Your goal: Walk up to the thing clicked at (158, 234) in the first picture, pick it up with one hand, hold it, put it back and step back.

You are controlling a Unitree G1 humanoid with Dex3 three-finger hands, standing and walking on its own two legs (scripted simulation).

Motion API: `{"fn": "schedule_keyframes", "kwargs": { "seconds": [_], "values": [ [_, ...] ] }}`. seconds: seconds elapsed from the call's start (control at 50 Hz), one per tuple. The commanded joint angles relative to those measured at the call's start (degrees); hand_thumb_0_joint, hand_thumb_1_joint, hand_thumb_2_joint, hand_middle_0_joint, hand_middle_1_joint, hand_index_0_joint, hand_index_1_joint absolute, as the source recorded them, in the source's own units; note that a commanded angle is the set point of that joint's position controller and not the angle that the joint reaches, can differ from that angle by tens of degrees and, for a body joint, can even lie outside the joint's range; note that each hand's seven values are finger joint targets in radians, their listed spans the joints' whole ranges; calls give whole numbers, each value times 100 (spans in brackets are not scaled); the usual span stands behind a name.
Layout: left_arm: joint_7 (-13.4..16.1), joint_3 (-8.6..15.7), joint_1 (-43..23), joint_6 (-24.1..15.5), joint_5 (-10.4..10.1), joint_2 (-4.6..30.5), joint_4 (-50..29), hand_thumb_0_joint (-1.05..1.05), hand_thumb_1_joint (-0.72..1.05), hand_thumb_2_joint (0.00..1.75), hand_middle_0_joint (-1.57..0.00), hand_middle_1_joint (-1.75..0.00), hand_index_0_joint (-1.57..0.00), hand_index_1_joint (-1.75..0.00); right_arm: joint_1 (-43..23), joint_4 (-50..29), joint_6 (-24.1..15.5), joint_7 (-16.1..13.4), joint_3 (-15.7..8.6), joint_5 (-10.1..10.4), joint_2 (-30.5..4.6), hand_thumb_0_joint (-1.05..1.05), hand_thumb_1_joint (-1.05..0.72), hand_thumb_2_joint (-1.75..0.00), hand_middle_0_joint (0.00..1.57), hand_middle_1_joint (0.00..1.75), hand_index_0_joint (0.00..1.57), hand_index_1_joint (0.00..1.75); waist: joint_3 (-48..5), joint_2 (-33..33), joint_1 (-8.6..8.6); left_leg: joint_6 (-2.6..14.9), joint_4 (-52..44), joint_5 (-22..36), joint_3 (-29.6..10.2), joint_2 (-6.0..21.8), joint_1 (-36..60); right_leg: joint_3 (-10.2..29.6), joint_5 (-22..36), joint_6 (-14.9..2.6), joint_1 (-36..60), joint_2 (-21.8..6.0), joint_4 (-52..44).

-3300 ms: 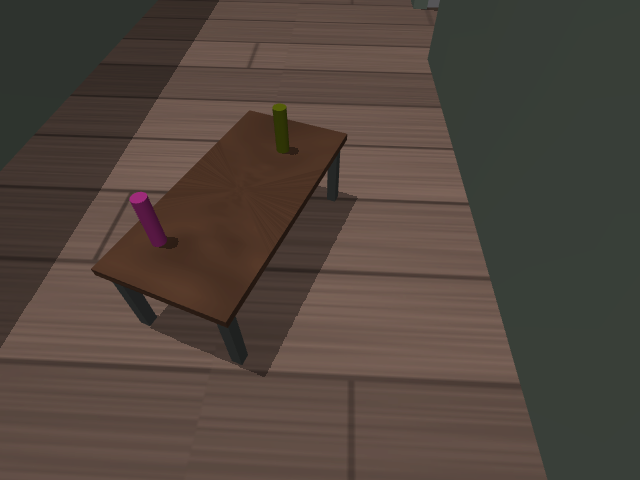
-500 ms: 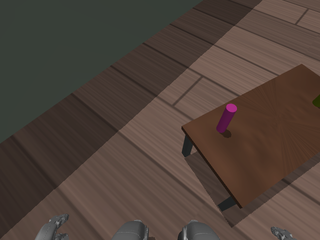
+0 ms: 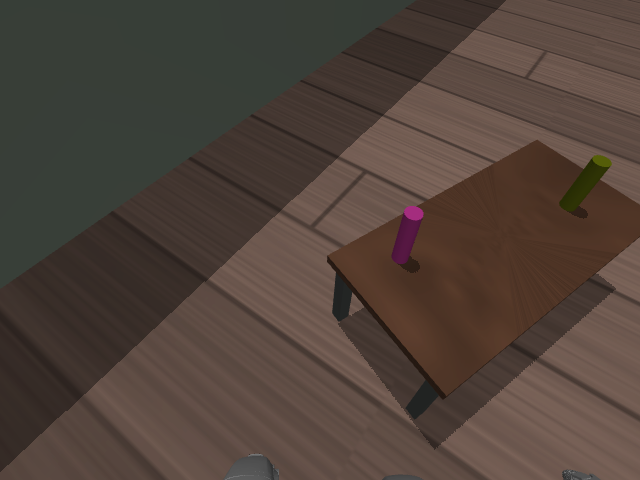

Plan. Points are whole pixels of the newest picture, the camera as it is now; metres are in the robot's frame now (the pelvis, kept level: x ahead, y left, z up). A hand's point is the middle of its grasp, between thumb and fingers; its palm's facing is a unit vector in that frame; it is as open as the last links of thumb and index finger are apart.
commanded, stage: walk up
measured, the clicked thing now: (406, 236) +0.70 -0.21 -0.32
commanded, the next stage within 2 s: stand in 1.42 s
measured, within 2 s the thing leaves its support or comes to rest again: neither
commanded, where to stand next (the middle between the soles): +0.08 +0.00 m, yaw -1 degrees
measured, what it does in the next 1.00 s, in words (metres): stands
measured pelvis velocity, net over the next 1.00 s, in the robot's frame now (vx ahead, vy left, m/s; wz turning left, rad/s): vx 0.03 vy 0.00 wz -0.03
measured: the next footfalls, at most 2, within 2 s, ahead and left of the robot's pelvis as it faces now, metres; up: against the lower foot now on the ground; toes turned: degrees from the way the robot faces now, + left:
none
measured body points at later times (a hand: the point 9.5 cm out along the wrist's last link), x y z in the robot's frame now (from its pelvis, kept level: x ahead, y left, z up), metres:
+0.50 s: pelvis +0.01 +0.00 +0.02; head +0.01 -0.01 +0.47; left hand +0.08 +0.31 -0.10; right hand +0.07 -0.31 -0.11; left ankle +0.03 +0.13 -0.71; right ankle +0.01 -0.13 -0.71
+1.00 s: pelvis +0.03 +0.00 +0.03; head +0.04 +0.00 +0.48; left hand +0.15 +0.30 -0.09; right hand +0.12 -0.31 -0.09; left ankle +0.03 +0.13 -0.71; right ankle +0.01 -0.13 -0.71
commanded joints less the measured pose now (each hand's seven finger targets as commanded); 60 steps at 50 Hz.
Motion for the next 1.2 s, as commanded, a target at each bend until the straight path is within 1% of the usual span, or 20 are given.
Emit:
{"fn": "schedule_keyframes", "kwargs": {
  "seconds": [0.0, 0.04, 0.12, 0.14, 0.16, 0.18, 0.2, 0.22, 0.26, 0.3, 0.34, 0.36, 0.38, 0.42, 0.48, 0.58, 0.66, 0.92, 1.08, 1.18],
  "values": [
    [142, 428, -295, -288, 48, 2043, -470, 0, 90, 90, -20, -30, -20, -30, -286, -405, -107, -64, -329, 51, -1203, 0, -90, -90, 20, 30, 20, 30, -329, -938, 135, -12, 823, -879, -261, -225, -307, 3137, -905, -1665, -796, -2237, -2210],
    [114, 286, -516, -300, 41, 1570, -516, 0, 90, 90, -20, -30, -20, -30, -68, -175, -184, -9, -296, 144, -1080, 0, -90, -90, 20, 30, 20, 30, -273, -1004, 15, 42, 147, -532, -45, -327, -133, 1816, -245, -1167, -579, -1505, -1836],
    [59, 186, -513, -250, -19, 1435, -430, 0, 90, 90, -20, -30, -20, -30, 371, 99, -241, 46, -264, 99, -837, 0, -90, -90, 20, 30, 20, 30, -538, -1239, -146, 56, -1574, 468, 377, -711, 1312, 1134, 168, -844, -1168, -1057, -1288],
    [53, 116, -492, -227, -53, 1233, -415, 0, 90, 90, -20, -30, -20, -30, 449, 146, -273, 21, -296, 56, -888, 0, -90, -90, 20, 30, 20, 30, -642, -1026, -202, 97, -1956, 577, 132, -612, 1619, 963, 261, -685, -1308, -906, -944],
    [58, 45, -477, -226, -96, 961, -435, 0, 90, 90, -20, -30, -20, -30, 462, 153, -311, 2, -338, -6, -1064, 0, -90, -90, 20, 30, 20, 30, -790, -384, -214, 314, -2488, 232, -971, 23, 1771, 768, 234, -481, -1515, -654, -282],
    [70, 3, -319, -198, -148, 803, -346, 0, 90, 90, -20, -30, -20, -30, 236, 76, -341, 7, -360, 8, -1352, 0, -90, -90, 20, 30, 20, 30, -773, 275, -69, 774, -3176, -1018, -2312, 877, 1288, 283, -527, -290, -1459, -151, 338],
    [122, 131, -110, -189, -120, 1199, -155, 0, 90, 90, -20, -30, -20, -30, -59, 37, -315, 45, -394, 37, -1562, 0, -90, -90, 20, 30, 20, 30, -591, 221, 43, 1188, -3372, -1864, -2574, 1301, 504, 140, -1049, -285, -933, -251, 809],
    [111, 150, 59, -228, -95, 1277, -65, 0, 90, 90, -20, -30, -20, -30, -363, -9, -290, 59, -381, 22, -1527, 0, -90, -90, 20, 30, 20, 30, -477, 118, 201, 1220, -3253, -1830, -2336, 1232, 129, 112, -969, -305, -553, -377, 684],
    [76, 102, 312, -305, -91, 1013, 128, 0, 90, 90, -20, -30, -20, -30, -626, -60, -275, 86, -229, 25, -1139, 0, -90, -90, 20, 30, 20, 30, -548, 287, 353, 719, -2788, -755, -1126, 553, 70, 112, -260, -377, 61, -376, -524],
    [96, 138, 197, -355, -74, 1116, 134, 0, 90, 90, -20, -30, -20, -30, -505, 36, -262, 97, -163, 84, -922, 0, -90, -90, 20, 30, 20, 30, -590, 162, 298, 241, -2127, 13, -475, -57, -109, 669, 324, -514, 450, -558, -1410],
    [124, 165, -56, -370, -51, 1447, 104, 0, 90, 90, -20, -30, -20, -30, -429, 142, -203, 110, -126, 112, -792, 0, -90, -90, 20, 30, 20, 30, -456, -230, 163, 34, -1473, -274, -56, -509, -80, 1873, -775, -846, -25, -1188, -1992],
    [107, 156, -282, -351, -38, 1582, 55, 0, 90, 90, -20, -30, -20, -30, -275, 230, -195, 105, -130, 100, -785, 0, -90, -90, 20, 30, 20, 30, -393, -369, 41, 39, -1383, -415, 105, -586, 318, 2031, -1501, -1000, -509, -1424, -2176],
    [94, 139, -470, -319, -32, 1546, 2, 0, 90, 90, -20, -30, -20, -30, -200, 310, -208, 103, -148, 90, -794, 0, -90, -90, 20, 30, 20, 30, -294, -483, -17, 52, -1480, -300, 103, -586, 636, 1876, -1638, -958, -816, -1379, -2194],
    [83, 49, -778, -301, -69, 1242, -51, 0, 90, 90, -20, -30, -20, -30, -84, 428, -276, 108, -141, 113, -834, 0, -90, -90, 20, 30, 20, 30, -400, -499, -93, 146, -2154, 289, -296, -356, 989, 1080, -637, -584, -795, -928, -1861],
    [54, -21, -643, -307, -114, 1052, 111, 0, 90, 90, -20, -30, -20, -30, -291, 453, -352, 76, -108, 122, -908, 0, -90, -90, 20, 30, 20, 30, -682, -491, 84, 317, -2654, 435, -837, 50, 816, 578, 569, -404, -125, -554, -1359],
    [114, -22, -602, -350, -156, 1124, 315, 0, 90, 90, -20, -30, -20, -30, -391, 609, -373, 37, -53, 163, -866, 0, -90, -90, 20, 30, 20, 30, -1166, -306, 120, 181, -2188, 2502, -247, -122, 1201, 635, 2264, -449, 641, -819, -1432],
    [145, -61, -751, -307, -197, 1079, 366, 0, 90, 90, -20, -30, -20, -30, -408, 746, -347, 8, -77, 172, -912, 0, -90, -90, 20, 30, 20, 30, -1380, -101, 114, 217, -2231, 3134, -246, -30, 1560, 456, 2521, -414, 727, -793, -1359],
    [144, -91, -1097, -264, -127, 1097, 627, 0, 90, 90, -20, -30, -20, -30, -871, 838, -246, 28, -74, 151, -836, 0, -90, -90, 20, 30, 20, 30, -1014, -293, 72, 187, -2450, 2328, -138, -104, 1509, 449, 2099, -360, 674, -765, -1789],
    [148, -71, -1109, -264, -131, 1027, 657, 0, 90, 90, -20, -30, -20, -30, -893, 896, -239, 32, -62, 135, -826, 0, -90, -90, 20, 30, 20, 30, -1250, -254, 78, 166, -2551, 2732, -83, -34, 1821, 404, 2383, -327, 844, -779, -1872],
    [131, -79, -1137, -234, -112, 997, 684, 0, 90, 90, -20, -30, -20, -30, -905, 924, -220, 34, -58, 130, -809, 0, -90, -90, 20, 30, 20, 30, -969, -196, 69, 151, -2775, 2054, -142, -57, 1625, 426, 1781, -321, 727, -740, -1985]
  ]
}}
